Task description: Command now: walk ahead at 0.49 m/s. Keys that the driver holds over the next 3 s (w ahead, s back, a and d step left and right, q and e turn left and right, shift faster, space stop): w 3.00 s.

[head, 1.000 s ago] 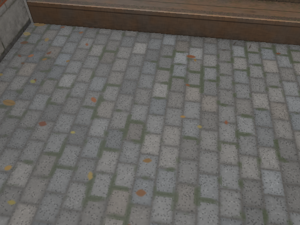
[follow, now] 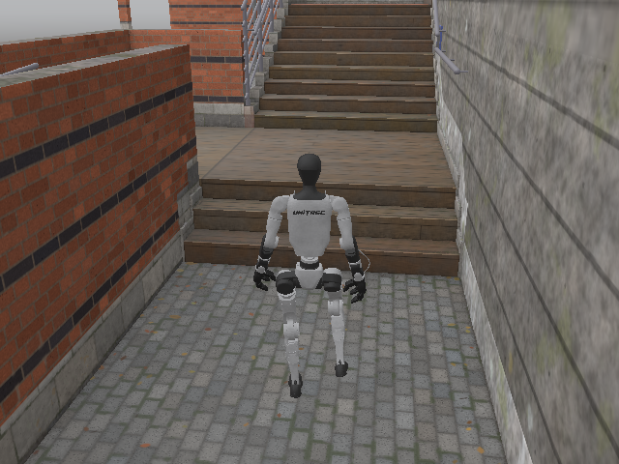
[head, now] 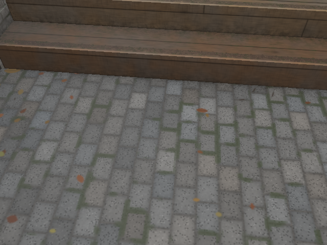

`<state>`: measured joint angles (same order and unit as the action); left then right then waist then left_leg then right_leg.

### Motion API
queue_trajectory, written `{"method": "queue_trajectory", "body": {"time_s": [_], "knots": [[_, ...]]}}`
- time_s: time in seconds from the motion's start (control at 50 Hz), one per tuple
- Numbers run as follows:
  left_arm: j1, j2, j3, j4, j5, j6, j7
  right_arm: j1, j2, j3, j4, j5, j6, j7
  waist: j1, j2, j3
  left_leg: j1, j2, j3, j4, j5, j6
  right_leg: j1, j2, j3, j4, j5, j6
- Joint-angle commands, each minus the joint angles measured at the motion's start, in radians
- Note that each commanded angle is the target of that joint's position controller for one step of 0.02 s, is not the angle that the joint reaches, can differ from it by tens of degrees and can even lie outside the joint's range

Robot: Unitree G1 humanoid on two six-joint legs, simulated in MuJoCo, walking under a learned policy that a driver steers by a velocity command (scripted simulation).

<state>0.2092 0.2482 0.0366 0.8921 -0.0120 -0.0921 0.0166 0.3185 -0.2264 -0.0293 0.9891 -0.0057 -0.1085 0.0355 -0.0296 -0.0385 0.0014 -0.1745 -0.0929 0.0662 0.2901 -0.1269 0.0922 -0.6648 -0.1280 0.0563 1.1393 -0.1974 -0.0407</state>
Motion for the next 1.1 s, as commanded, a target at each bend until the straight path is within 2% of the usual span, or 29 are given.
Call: {"method": "queue_trajectory", "body": {"time_s": [0.02, 0.1, 0.2, 0.24, 0.26, 0.28, 0.3, 0.32, 0.34, 0.36, 0.38, 0.4, 0.42, 0.46, 0.52, 0.64, 0.74, 0.8, 0.82, 0.84, 0.86, 0.88, 0.9, 0.92, 0.94, 0.96, 1.0, 1.04, 1.1], "knots": [[0.035, 0.046, 0.014, -0.042, 0.013, 0.003, 0.007, -0.041, -0.131, -0.021, -0.055, 0.001, -0.018, -0.019, 0.047, 0.076, 0.056, -0.111, 0.278, -0.205, -0.206, 0.071, 0.171, -0.018, -0.042, 0.001, -0.140, 0.162, 0.027], [-0.129, 0.029, 0.007, -0.085, 0.003, -0.009, -0.006, 0.041, -0.159, -0.025, -0.037, 0.017, -0.005, -0.035, -0.012, 0.075, 0.055, -0.018, 0.264, -0.159, -0.189, 0.085, 0.127, 0.013, 0.004, -0.037, -0.432, 0.307, 0.035], [-0.251, 0.043, 0.003, -0.135, -0.010, -0.018, -0.037, 0.114, -0.169, -0.032, -0.004, 0.027, 0.016, -0.038, -0.048, 0.089, 0.083, 0.146, 0.327, -0.179, -0.117, 0.060, 0.113, 0.009, 0.032, -0.042, -0.583, 0.216, 0.016], [-0.227, 0.066, 0.010, -0.141, -0.010, -0.027, -0.047, 0.105, -0.181, -0.038, -0.003, 0.027, 0.027, -0.040, -0.022, 0.103, 0.068, 0.190, 0.351, -0.193, -0.062, 0.113, 0.097, 0.067, 0.049, -0.051, -0.624, 0.134, -0.012], [-0.172, 0.084, 0.020, -0.129, -0.009, -0.031, -0.048, 0.085, -0.188, -0.039, -0.007, 0.027, 0.033, -0.040, 0.016, 0.114, 0.039, 0.192, 0.344, -0.182, 0.002, 0.232, 0.083, 0.156, 0.074, -0.073, -0.645, 0.105, -0.029], [-0.042, 0.120, 0.041, -0.091, -0.008, -0.033, -0.046, 0.067, -0.176, -0.034, -0.013, 0.022, 0.038, -0.040, 0.082, 0.106, -0.036, 0.173, 0.296, -0.142, 0.155, 0.397, 0.060, 0.326, 0.108, -0.100, -0.666, 0.098, -0.054], [0.163, 0.193, 0.069, -0.039, -0.001, -0.035, -0.038, 0.057, -0.137, -0.017, -0.034, 0.007, 0.038, -0.039, 0.159, 0.051, -0.182, 0.027, 0.234, -0.085, 0.429, 0.359, 0.025, 0.623, 0.017, 0.001, -0.638, 0.124, -0.111], [0.295, 0.309, 0.097, -0.013, 0.015, -0.027, -0.036, 0.161, -0.020, 0.019, -0.052, 0.004, 0.016, -0.030, 0.142, -0.201, -0.328, -0.400, 0.063, -0.012, 0.840, -0.028, -0.056, 1.032, -0.233, 0.438, -0.697, 0.017, -0.269], [0.310, 0.228, 0.075, -0.008, 0.012, -0.026, -0.040, 0.162, -0.058, 0.013, -0.036, 0.021, -0.012, -0.024, 0.149, -0.221, -0.392, -0.546, 0.044, -0.168, 1.004, -0.419, -0.046, 1.075, -0.284, 0.690, -0.834, -0.066, -0.304], [0.216, 0.166, 0.054, -0.024, 0.007, -0.028, -0.039, 0.067, -0.155, -0.012, -0.062, 0.047, -0.027, -0.021, 0.130, -0.150, -0.239, -0.630, 0.108, -0.185, 1.061, -0.361, -0.023, 0.950, -0.251, 0.548, -0.841, -0.067, -0.245], [0.115, 0.130, 0.040, -0.049, 0.005, -0.025, -0.039, 0.000, -0.162, -0.015, -0.081, 0.049, -0.029, -0.024, 0.099, -0.076, -0.154, -0.609, 0.166, -0.155, 1.029, -0.261, -0.017, 0.802, -0.210, 0.398, -0.859, 0.008, -0.210], [0.048, 0.098, 0.030, -0.060, 0.008, -0.024, -0.044, -0.034, -0.148, -0.019, -0.085, 0.035, -0.022, -0.031, 0.071, -0.020, -0.087, -0.569, 0.200, -0.138, 0.963, -0.190, -0.023, 0.668, -0.165, 0.298, -0.898, 0.078, -0.192], [0.018, 0.074, 0.022, -0.060, 0.014, -0.026, -0.049, -0.026, -0.134, -0.025, -0.084, 0.025, -0.008, -0.036, 0.038, -0.032, -0.055, -0.507, 0.229, -0.141, 0.902, -0.142, -0.027, 0.580, -0.125, 0.222, -0.935, 0.119, -0.173], [0.036, 0.072, 0.023, -0.037, 0.017, -0.031, -0.053, 0.010, -0.088, -0.022, -0.072, 0.021, 0.018, -0.038, 0.011, -0.042, -0.034, -0.445, 0.234, -0.124, 0.857, -0.097, -0.040, 0.503, -0.091, 0.147, -0.979, 0.197, -0.178], [0.092, 0.111, 0.033, -0.004, 0.018, -0.032, -0.040, -0.062, -0.089, -0.028, -0.103, 0.013, 0.030, -0.042, 0.012, -0.016, 0.004, -0.530, 0.240, -0.120, 0.742, 0.007, -0.062, 0.518, -0.089, 0.086, -1.005, 0.312, -0.191], [0.177, 0.129, 0.034, 0.035, 0.006, -0.016, -0.015, -0.284, -0.063, -0.022, -0.168, 0.016, 0.020, -0.029, 0.072, -0.020, 0.051, -0.525, 0.203, -0.080, 0.395, 0.240, -0.071, 0.567, -0.063, 0.007, -1.034, 0.257, -0.155], [0.246, 0.137, 0.041, 0.081, -0.003, 0.002, -0.007, -0.406, -0.069, -0.016, -0.217, 0.026, 0.009, -0.003, 0.100, -0.022, 0.098, -0.556, 0.184, -0.079, 0.268, 0.182, -0.046, 0.718, -0.121, 0.014, -0.985, 0.254, -0.149], [0.222, 0.154, 0.051, 0.085, -0.006, 0.016, -0.002, -0.375, -0.096, -0.025, -0.222, 0.027, -0.002, 0.010, 0.061, -0.039, 0.067, -0.455, 0.154, -0.056, 0.227, 0.076, -0.010, 0.769, -0.143, 0.012, -0.902, 0.406, -0.127], [0.201, 0.164, 0.053, 0.080, -0.005, 0.020, -0.001, -0.310, -0.119, -0.037, -0.206, 0.026, -0.004, 0.009, 0.023, -0.055, 0.024, -0.342, 0.120, -0.027, 0.220, 0.053, 0.006, 0.763, -0.131, -0.002, -0.829, 0.568, -0.115], [0.181, 0.153, 0.049, 0.075, -0.001, 0.026, -0.002, -0.168, -0.154, -0.060, -0.162, 0.024, -0.004, 0.004, -0.050, -0.048, -0.057, -0.149, 0.083, 0.002, 0.206, 0.060, 0.030, 0.726, -0.084, -0.038, -0.666, 0.700, -0.092], [0.176, 0.126, 0.035, 0.057, 0.009, 0.027, -0.002, 0.023, -0.217, -0.084, -0.111, 0.018, -0.003, -0.005, -0.120, 0.001, -0.191, 0.158, 0.174, -0.100, 0.241, 0.086, 0.080, 0.552, -0.029, -0.076, -0.406, 0.577, -0.059], [0.294, 0.008, 0.000, 0.046, 0.014, 0.007, -0.015, 0.155, -0.318, -0.109, -0.085, 0.000, 0.004, -0.010, -0.089, 0.244, -0.347, 0.565, 0.437, -0.559, 0.181, -0.055, 0.244, 0.130, 0.145, -0.105, 0.013, 0.100, 0.018], [0.284, 0.029, 0.001, 0.063, -0.001, -0.022, -0.022, 0.151, -0.248, -0.085, -0.084, 0.009, 0.006, -0.008, -0.093, 0.281, -0.413, 0.600, 0.493, -0.818, 0.024, -0.137, 0.271, -0.012, 0.182, 0.052, 0.178, -0.363, 0.010], [0.188, 0.119, 0.026, 0.033, -0.029, -0.038, -0.026, 0.061, -0.195, -0.068, -0.096, 0.018, 0.004, -0.009, -0.079, 0.224, -0.253, 0.470, 0.459, -0.678, 0.009, -0.166, 0.210, -0.105, 0.117, 0.066, 0.237, -0.319, -0.011], [0.113, 0.131, 0.028, 0.012, -0.034, -0.043, -0.021, -0.033, -0.157, -0.056, -0.120, 0.018, 0.004, -0.009, -0.049, 0.147, -0.152, 0.305, 0.422, -0.531, -0.012, -0.111, 0.172, -0.096, 0.057, 0.032, 0.200, -0.220, -0.021], [0.076, 0.123, 0.034, 0.006, -0.021, -0.037, -0.012, -0.101, -0.124, -0.045, -0.129, 0.010, 0.003, -0.005, -0.016, 0.088, -0.078, 0.151, 0.380, -0.428, -0.049, -0.038, 0.151, -0.050, 0.018, 0.013, 0.131, -0.144, -0.018], [0.116, 0.082, 0.039, 0.015, -0.007, -0.006, -0.004, -0.135, -0.089, -0.035, -0.120, -0.004, -0.004, 0.002, 0.041, 0.125, -0.041, -0.004, 0.321, -0.314, -0.113, 0.021, 0.128, 0.070, -0.022, 0.017, 0.042, -0.069, -0.015], [0.126, 0.055, 0.038, 0.016, -0.003, 0.012, 0.000, -0.100, -0.112, -0.040, -0.098, -0.001, -0.009, -0.002, 0.055, 0.118, -0.018, -0.048, 0.307, -0.253, -0.151, 0.091, 0.146, 0.074, -0.029, 0.003, -0.009, -0.028, -0.002], [0.014, 0.067, 0.045, -0.025, 0.007, 0.016, 0.003, -0.044, -0.145, -0.047, -0.073, 0.001, -0.007, -0.023, 0.036, 0.089, 0.019, -0.007, 0.309, -0.213, -0.173, 0.169, 0.149, -0.035, -0.036, 0.000, -0.159, 0.108, 0.025]]}}
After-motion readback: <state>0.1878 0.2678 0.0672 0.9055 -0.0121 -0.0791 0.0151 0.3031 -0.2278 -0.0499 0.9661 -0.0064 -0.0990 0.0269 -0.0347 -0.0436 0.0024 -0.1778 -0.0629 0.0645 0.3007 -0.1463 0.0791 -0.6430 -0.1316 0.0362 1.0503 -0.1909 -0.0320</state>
